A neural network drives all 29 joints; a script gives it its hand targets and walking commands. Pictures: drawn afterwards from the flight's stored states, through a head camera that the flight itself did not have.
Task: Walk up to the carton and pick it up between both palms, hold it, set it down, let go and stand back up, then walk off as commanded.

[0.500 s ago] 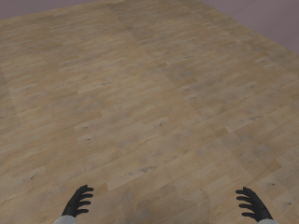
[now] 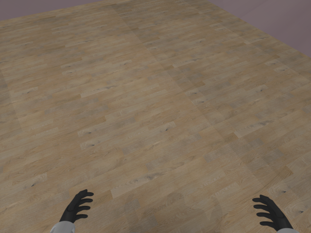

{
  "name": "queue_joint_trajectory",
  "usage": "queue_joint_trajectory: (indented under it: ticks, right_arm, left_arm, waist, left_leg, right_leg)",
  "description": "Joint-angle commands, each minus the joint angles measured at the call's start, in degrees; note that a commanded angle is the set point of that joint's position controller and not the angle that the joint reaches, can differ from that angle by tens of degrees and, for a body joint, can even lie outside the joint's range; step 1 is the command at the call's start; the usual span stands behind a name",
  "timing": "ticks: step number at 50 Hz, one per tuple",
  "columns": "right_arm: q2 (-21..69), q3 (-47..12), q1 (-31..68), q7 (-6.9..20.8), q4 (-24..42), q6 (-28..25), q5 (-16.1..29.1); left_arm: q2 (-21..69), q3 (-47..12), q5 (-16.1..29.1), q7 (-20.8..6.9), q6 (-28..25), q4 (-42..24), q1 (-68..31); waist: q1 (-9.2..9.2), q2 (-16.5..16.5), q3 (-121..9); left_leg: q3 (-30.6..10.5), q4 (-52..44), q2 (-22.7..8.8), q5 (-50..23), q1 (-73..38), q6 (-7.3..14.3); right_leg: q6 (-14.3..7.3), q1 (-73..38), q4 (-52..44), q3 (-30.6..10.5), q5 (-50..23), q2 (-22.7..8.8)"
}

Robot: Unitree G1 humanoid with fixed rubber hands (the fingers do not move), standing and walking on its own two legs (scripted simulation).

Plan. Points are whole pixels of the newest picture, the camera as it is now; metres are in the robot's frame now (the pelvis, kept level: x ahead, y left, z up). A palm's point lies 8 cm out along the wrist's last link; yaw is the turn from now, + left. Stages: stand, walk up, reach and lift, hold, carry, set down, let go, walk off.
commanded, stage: stand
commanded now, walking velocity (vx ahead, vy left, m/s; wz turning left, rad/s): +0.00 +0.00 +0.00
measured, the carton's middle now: out of the picture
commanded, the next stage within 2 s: walk up in 0.34 s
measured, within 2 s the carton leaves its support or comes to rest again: neither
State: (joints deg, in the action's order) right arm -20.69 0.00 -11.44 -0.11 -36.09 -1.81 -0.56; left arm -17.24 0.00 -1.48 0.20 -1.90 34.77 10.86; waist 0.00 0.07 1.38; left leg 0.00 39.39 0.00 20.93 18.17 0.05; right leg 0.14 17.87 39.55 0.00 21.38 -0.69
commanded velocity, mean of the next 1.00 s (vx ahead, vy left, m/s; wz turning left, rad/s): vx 0.00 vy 0.00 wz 0.00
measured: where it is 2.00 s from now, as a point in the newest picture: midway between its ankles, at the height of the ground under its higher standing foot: outside the picture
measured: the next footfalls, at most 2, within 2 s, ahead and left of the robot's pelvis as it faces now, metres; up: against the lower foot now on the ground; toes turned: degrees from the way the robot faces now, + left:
left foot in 0.88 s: +0.12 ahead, +0.26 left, +0.00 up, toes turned +11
right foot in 1.38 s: +0.22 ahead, +0.13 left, +0.00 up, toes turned +12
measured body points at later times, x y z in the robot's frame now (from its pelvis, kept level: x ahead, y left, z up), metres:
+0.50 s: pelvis -0.01 +0.00 +0.00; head +0.00 +0.00 +0.45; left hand +0.16 +0.27 -0.08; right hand +0.15 -0.29 -0.08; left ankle +0.00 +0.12 -0.72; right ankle +0.00 -0.12 -0.72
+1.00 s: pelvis +0.03 +0.15 +0.00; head +0.05 +0.17 +0.45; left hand +0.11 +0.50 -0.08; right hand +0.20 -0.14 -0.07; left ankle +0.08 +0.26 -0.72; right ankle +0.02 -0.03 -0.66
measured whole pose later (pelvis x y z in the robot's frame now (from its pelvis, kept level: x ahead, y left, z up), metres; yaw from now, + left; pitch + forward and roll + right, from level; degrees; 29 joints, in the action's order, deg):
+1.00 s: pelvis +0.03 +0.15 +0.00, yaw +11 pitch +0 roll -2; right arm -25.1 0.9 -15.2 7.8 -37.9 1.9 -1.8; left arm -29.9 0.7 -1.4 0.9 -2.8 37.8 14.3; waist 0.8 -0.3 2.4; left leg 0.1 37.5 -0.8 13.4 24.4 1.8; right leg 1.1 23.0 58.7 3.2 28.9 -6.8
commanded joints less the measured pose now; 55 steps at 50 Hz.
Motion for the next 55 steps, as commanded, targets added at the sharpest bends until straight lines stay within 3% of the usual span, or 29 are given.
queue_joint_trajectory:
  ticks: [1,26,27,28,29,30,32,33,35,38,41,42,43,44,45,46,47,48,49,50,52,55]
  right_arm:
    - [-10.2,4.1,3.9,-0.3,1.9,-1.8,-1.0]
    - [-11.0,3.7,4.1,-0.2,-0.3,-1.8,-0.6]
    - [-16.0,7.0,3.0,3.2,6.4,0.7,-3.8]
    - [-13.5,6.6,5.9,5.5,7.9,1.7,-3.2]
    - [-13.8,6.8,7.0,6.1,8.2,2.4,-4.4]
    - [-15.6,7.3,6.4,6.8,7.5,2.6,-4.3]
    - [-15.6,8.0,5.5,8.0,6.5,2.4,-3.4]
    - [-15.0,8.1,4.5,8.6,6.0,2.5,-2.9]
    - [-14.0,7.9,3.1,9.5,5.4,3.1,-2.3]
    - [-14.1,7.7,4.1,10.1,5.3,3.6,-1.3]
    - [-14.6,8.0,-1.3,10.3,3.5,3.3,-0.8]
    - [-14.8,8.3,-5.4,9.9,2.1,3.0,-0.6]
    - [-15.5,8.7,-10.6,9.3,-0.2,2.9,-0.8]
    - [-17.7,9.7,-16.4,8.2,-2.7,2.7,-1.4]
    - [-20.3,10.3,-17.5,6.9,-3.0,2.5,-2.1]
    - [-25.2,10.7,-13.1,6.1,-1.0,2.3,-2.5]
    - [-27.7,10.4,-6.5,6.4,1.7,2.4,-1.2]
    - [-25.8,10.4,-4.6,6.6,1.9,2.4,-0.5]
    - [-23.0,9.9,-5.1,6.4,1.6,2.3,-1.0]
    - [-21.1,9.4,-5.1,6.1,1.5,2.2,-1.4]
    - [-19.0,8.8,-5.1,6.1,2.8,2.0,-1.6]
    - [-16.6,8.5,-5.2,6.9,4.1,2.3,-1.7]
  left_arm:
    - [-12.8,5.3,0.2,0.0,-1.9,-0.9,-3.3]
    - [-13.4,4.9,0.4,-0.1,-1.8,1.1,-3.4]
    - [-25.1,10.1,0.6,0.8,-3.7,3.5,7.5]
    - [-29.5,11.2,-0.3,1.7,-4.6,4.3,12.5]
    - [-30.1,11.7,-0.7,2.0,-5.2,4.0,9.8]
    - [-28.7,11.8,-0.4,2.2,-5.6,2.8,6.5]
    - [-26.2,11.2,0.1,2.5,-6.0,2.1,4.2]
    - [-25.6,10.8,0.3,2.4,-5.9,2.1,4.2]
    - [-25.4,10.5,0.4,2.2,-5.8,1.7,4.5]
    - [-26.9,10.5,0.2,1.7,-5.3,1.2,3.7]
    - [-28.6,10.8,-0.2,1.1,-4.8,0.6,0.2]
    - [-28.7,10.9,-0.1,0.9,-4.4,0.3,-0.3]
    - [-27.8,10.6,-0.1,0.9,-3.9,0.5,-0.2]
    - [-24.7,9.5,-0.1,0.8,-3.2,0.6,1.9]
    - [-20.4,7.8,0.5,0.3,-2.7,0.7,4.6]
    - [-18.3,6.4,1.0,0.5,-2.6,-0.4,5.0]
    - [-23.0,6.5,1.5,1.2,-2.6,-0.6,3.6]
    - [-25.5,6.9,1.0,1.5,-2.5,1.2,0.8]
    - [-25.2,7.1,1.2,1.1,-2.8,2.4,0.4]
    - [-23.7,7.0,1.3,1.0,-2.9,3.4,1.6]
    - [-22.8,7.1,1.2,1.2,-3.1,4.6,5.3]
    - [-22.2,7.2,1.2,1.5,-3.1,4.7,4.7]
  waist:
    - [-0.11,0.5,-5.1]
    - [-0.14,0.8,-4.6]
    - [-3.32,1.4,-5.6]
    - [-5.24,-5.9,-5.5]
    - [-3.92,-4.0,-1.9]
    - [-2.62,-0.5,-0.8]
    - [-1.23,0.4,-0.2]
    - [-0.90,-1.7,-0.9]
    - [-0.48,-5.4,-2.2]
    - [0.23,-8.7,-0.9]
    - [4.11,-10.6,-1.8]
    - [6.11,-9.7,-4.5]
    - [8.71,-5.0,-7.8]
    - [10.75,4.5,-9.4]
    - [10.03,14.3,-5.8]
    - [7.17,22.9,-2.3]
    - [5.79,21.3,-3.3]
    - [5.44,15.0,0.4]
    - [5.38,11.9,1.3]
    - [4.55,11.8,0.8]
    - [3.01,11.2,-2.8]
    - [3.38,9.3,-3.6]
  left_leg:
    - [-4.6,-5.3,-5.0,-13.5,-1.9,4.0]
    - [-5.2,-6.9,-5.3,-13.4,-2.7,3.9]
    - [-12.3,0.5,-3.3,-5.4,16.9,7.2]
    - [-2.9,11.8,-0.4,3.0,29.4,4.1]
    - [-4.0,20.4,-3.9,6.3,34.9,2.3]
    - [-5.2,22.4,-5.3,4.4,32.9,1.5]
    - [-6.8,21.4,-7.4,0.2,27.1,0.4]
    - [-6.7,20.3,-7.1,-1.3,24.9,0.1]
    - [-4.2,18.3,-6.0,-5.0,22.2,-0.4]
    - [-1.6,11.6,-6.5,-6.6,17.2,-0.7]
    - [2.5,1.8,-5.7,-4.2,4.7,0.7]
    - [5.4,-1.6,-4.1,-5.4,-0.5,1.2]
    - [6.5,-5.9,-2.1,-7.6,-7.6,1.8]
    - [3.4,-9.2,1.6,-3.9,-14.7,2.9]
    - [-6.7,-15.3,-1.9,0.5,-17.5,3.7]
    - [-28.0,-21.6,-9.9,5.8,-15.8,5.9]
    - [-41.5,-31.0,-14.2,18.7,-10.9,10.5]
    - [-39.6,-32.7,-13.7,24.5,-7.1,10.8]
    - [-35.1,-30.4,-10.8,16.6,-7.2,9.7]
    - [-29.5,-27.8,-8.3,9.0,-6.7,8.9]
    - [-23.2,-25.5,-6.7,-1.8,-7.5,9.1]
    - [-21.1,-25.3,-5.8,0.1,-8.8,9.8]
  right_leg:
    - [-4.6,-1.8,-6.2,-4.7,-13.8,-4.4]
    - [-4.7,-1.9,-7.4,-5.1,-13.2,-4.6]
    - [-7.7,-16.8,-9.1,-11.3,1.4,-10.3]
    - [-12.8,-27.6,-20.3,-22.4,9.5,-24.0]
    - [-15.9,-24.6,-25.6,-28.1,7.9,-31.9]
    - [-16.3,-20.9,-26.9,-25.2,6.3,-31.2]
    - [-13.0,-15.1,-24.8,-15.7,0.9,-24.9]
    - [-11.3,-14.2,-23.6,-10.7,-2.0,-22.0]
    - [-9.8,-14.1,-22.4,-3.4,-9.0,-18.9]
    - [-9.3,-9.6,-22.0,2.2,-11.3,-17.5]
    - [-7.6,-3.4,-17.1,6.8,-10.5,-15.9]
    - [-6.8,-2.6,-12.5,7.3,-9.8,-15.4]
    - [-5.4,-0.5,-3.5,9.0,-8.1,-14.1]
    - [-3.9,3.6,11.6,9.5,-8.5,-10.2]
    - [-2.5,14.3,21.2,8.3,7.7,-6.6]
    - [-0.3,25.8,29.9,6.1,14.5,-2.8]
    - [-0.8,27.6,30.3,1.5,14.0,-1.9]
    - [-1.3,26.2,30.2,-0.3,10.1,-4.0]
    - [-1.3,24.5,27.3,-0.3,6.6,-4.3]
    - [-1.0,22.2,24.2,-0.6,2.8,-5.0]
    - [-0.8,18.0,18.6,0.8,-0.8,-3.1]
    - [-0.6,16.8,9.9,2.3,-1.4,-0.9]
